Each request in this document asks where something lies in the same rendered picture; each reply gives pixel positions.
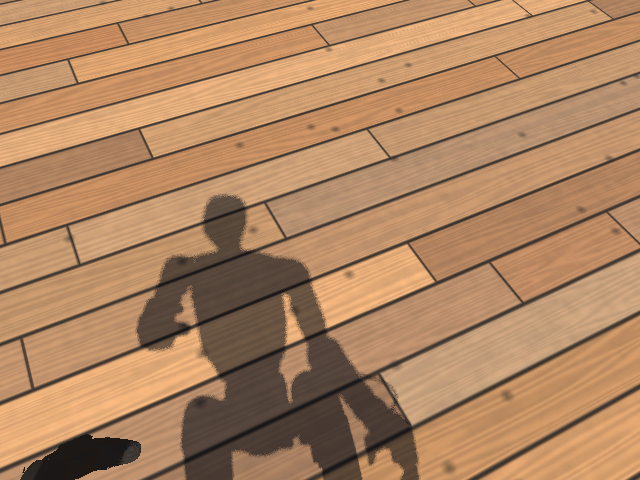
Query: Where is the left robot hand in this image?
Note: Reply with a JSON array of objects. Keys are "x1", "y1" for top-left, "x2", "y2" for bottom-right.
[{"x1": 20, "y1": 434, "x2": 141, "y2": 480}]

